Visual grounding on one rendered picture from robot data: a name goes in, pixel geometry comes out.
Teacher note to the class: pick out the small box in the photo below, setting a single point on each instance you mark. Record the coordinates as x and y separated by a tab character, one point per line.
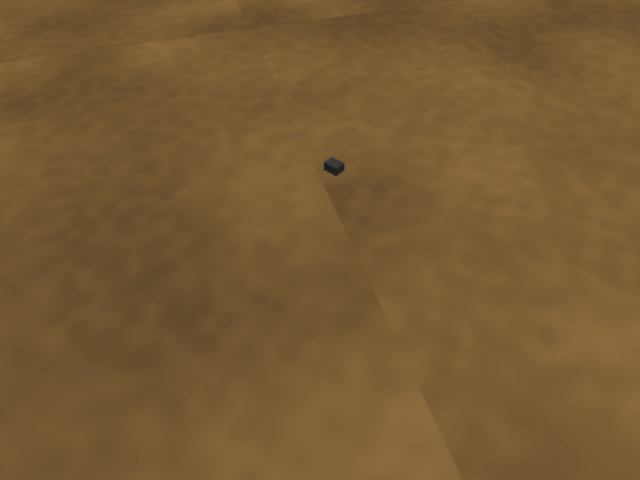
334	166

